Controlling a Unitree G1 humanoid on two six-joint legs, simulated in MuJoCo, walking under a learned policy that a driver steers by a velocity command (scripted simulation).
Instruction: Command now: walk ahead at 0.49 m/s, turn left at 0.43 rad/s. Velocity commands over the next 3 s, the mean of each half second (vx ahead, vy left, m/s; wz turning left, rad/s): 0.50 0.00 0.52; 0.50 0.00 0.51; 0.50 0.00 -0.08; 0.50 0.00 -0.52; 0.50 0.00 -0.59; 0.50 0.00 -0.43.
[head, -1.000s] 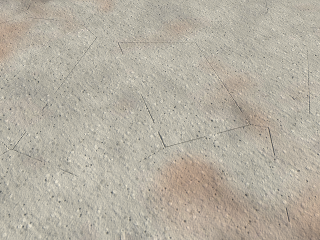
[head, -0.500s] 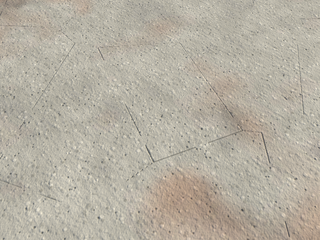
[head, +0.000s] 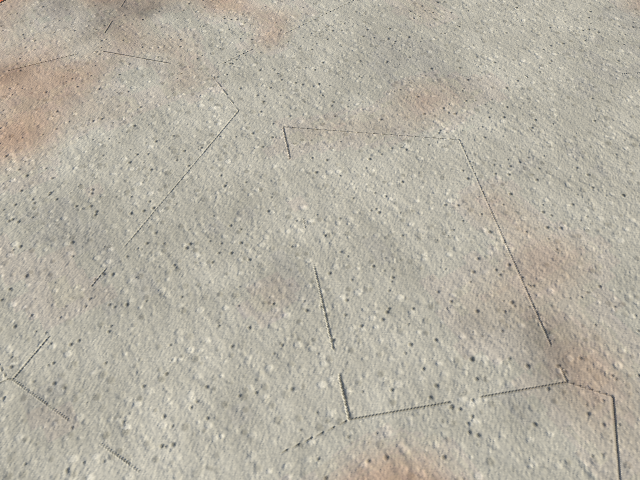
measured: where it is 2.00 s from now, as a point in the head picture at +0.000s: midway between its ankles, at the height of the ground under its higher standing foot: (211, 269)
